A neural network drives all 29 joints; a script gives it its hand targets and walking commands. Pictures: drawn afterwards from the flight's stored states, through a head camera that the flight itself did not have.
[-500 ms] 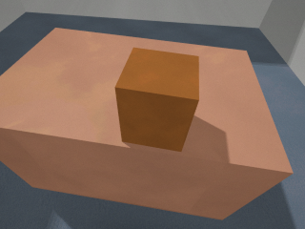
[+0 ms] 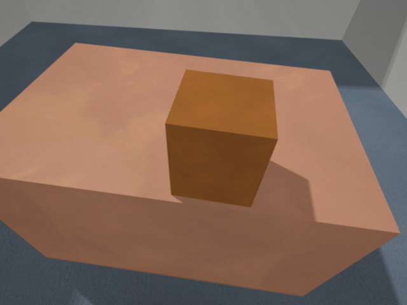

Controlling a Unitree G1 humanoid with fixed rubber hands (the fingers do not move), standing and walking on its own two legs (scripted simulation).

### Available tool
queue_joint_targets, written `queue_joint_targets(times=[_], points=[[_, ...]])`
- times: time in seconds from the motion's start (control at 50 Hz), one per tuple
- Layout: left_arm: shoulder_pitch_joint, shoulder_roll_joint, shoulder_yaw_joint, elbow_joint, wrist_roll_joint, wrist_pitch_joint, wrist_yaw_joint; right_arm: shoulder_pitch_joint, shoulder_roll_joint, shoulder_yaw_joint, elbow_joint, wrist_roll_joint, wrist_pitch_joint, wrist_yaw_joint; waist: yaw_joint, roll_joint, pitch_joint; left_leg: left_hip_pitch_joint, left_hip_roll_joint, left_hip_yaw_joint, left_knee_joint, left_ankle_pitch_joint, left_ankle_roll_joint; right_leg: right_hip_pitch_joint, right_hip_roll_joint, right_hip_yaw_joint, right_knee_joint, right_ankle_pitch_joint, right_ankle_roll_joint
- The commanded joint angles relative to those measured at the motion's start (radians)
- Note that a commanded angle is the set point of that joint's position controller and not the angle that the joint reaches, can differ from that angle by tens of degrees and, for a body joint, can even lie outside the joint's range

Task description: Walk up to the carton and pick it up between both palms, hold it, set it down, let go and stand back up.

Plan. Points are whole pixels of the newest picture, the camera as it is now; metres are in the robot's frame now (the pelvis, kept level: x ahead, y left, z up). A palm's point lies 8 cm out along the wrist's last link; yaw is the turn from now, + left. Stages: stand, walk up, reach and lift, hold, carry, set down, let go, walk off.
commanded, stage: walk up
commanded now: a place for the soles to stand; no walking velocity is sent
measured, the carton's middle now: (219, 140) +0.48 -0.04 +0.04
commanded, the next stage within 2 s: none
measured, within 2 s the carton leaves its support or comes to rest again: neither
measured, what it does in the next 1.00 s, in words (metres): stands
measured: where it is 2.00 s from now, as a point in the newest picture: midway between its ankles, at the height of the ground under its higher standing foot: outside the picture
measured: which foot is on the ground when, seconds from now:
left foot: down 0.00-1.00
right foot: down 0.00-1.00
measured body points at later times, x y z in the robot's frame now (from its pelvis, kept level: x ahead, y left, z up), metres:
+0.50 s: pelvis +0.01 +0.01 +0.00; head +0.01 +0.01 +0.45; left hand +0.01 +0.24 -0.15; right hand +0.02 -0.23 -0.15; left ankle +0.00 +0.09 -0.74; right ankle -0.04 -0.10 -0.74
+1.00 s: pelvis +0.00 +0.03 +0.00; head +0.01 +0.03 +0.45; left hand +0.03 +0.26 -0.15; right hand -0.01 -0.22 -0.15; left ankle +0.00 +0.09 -0.74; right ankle -0.04 -0.11 -0.74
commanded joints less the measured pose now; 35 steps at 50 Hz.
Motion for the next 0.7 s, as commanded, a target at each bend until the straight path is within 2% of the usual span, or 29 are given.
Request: queue_joint_targets(times=[0.0, 0.1, 0.18, 0.22, 0.28, 0.38, 0.4, 0.44, 0.58, 0.68], points=[[0.084, 0.111, 0.027, -0.03, -0.002, -0.014, 0.007, 0.051, -0.14, -0.032, -0.051, -0.001, -0.017, -0.008, 0.001, 0.031, 0.033, -0.004, 0.126, -0.137, -0.111, 0.255, -0.003, -0.04, -0.101, 0.111, -0.086, 0.166, -0.019], [0.087, 0.098, 0.026, -0.012, -0.001, -0.007, 0.009, 0.057, -0.142, -0.036, -0.048, -0.002, -0.014, -0.01, 0.001, 0.045, 0.054, -0.015, 0.131, -0.148, -0.132, 0.239, -0.005, -0.049, -0.1, 0.106, -0.08, 0.132, -0.012], [0.085, 0.095, 0.025, 0.002, -0.001, -0.006, 0.01, 0.072, -0.13, -0.036, -0.042, -0.002, -0.014, -0.01, -0.004, 0.026, 0.066, -0.015, 0.124, -0.142, -0.134, 0.234, -0.011, -0.053, -0.099, 0.109, -0.082, 0.136, -0.007], [0.086, 0.098, 0.026, 0.006, 0.001, -0.007, 0.012, 0.072, -0.128, -0.036, -0.041, -0.003, -0.014, -0.011, -0.003, 0.045, 0.062, -0.009, 0.122, -0.137, -0.135, 0.25, -0.012, -0.047, -0.102, 0.11, -0.08, 0.148, -0.007], [0.082, 0.095, 0.027, 0.015, 0.001, -0.006, 0.012, 0.082, -0.129, -0.038, -0.038, -0.001, -0.016, -0.014, -0.006, 0.024, 0.045, 0.01, 0.129, -0.15, -0.141, 0.271, -0.013, -0.041, -0.099, 0.105, -0.073, 0.144, -0.006], [0.084, 0.084, 0.025, 0.032, 0.0, -0.005, 0.015, 0.082, -0.125, -0.035, -0.032, -0.002, -0.014, -0.015, -0.003, 0.038, 0.069, -0.007, 0.125, -0.145, -0.142, 0.252, -0.015, -0.042, -0.101, 0.109, -0.081, 0.142, -0.003], [0.106, 0.077, 0.024, 0.017, 0.013, -0.013, 0.022, 0.05, -0.162, -0.045, -0.033, -0.005, -0.001, -0.014, -0.001, 0.069, 0.082, -0.01, 0.108, -0.09, -0.114, 0.246, -0.013, -0.056, -0.132, 0.149, -0.093, 0.215, -0.01], [0.097, 0.111, 0.035, 0.008, 0.012, -0.02, 0.028, 0.067, -0.135, -0.039, -0.021, -0.008, 0.008, -0.012, -0.013, 0.013, 0.065, 0.001, 0.108, -0.086, -0.104, 0.248, -0.018, -0.052, -0.144, 0.161, -0.087, 0.275, -0.02], [0.11, 0.092, 0.037, -0.008, 0.011, -0.02, 0.031, 0.041, -0.151, -0.038, -0.009, -0.007, 0.015, -0.01, -0.01, -0.027, 0.05, 0.037, 0.126, -0.077, -0.115, 0.24, -0.014, -0.08, -0.121, 0.171, -0.069, 0.238, -0.015], [0.107, 0.087, 0.038, -0.017, 0.008, -0.016, 0.033, 0.028, -0.162, -0.039, -0.009, -0.005, 0.018, -0.009, -0.009, 0.015, 0.067, 0.038, 0.136, -0.068, -0.144, 0.213, -0.022, -0.113, -0.103, 0.179, -0.056, 0.184, -0.007]])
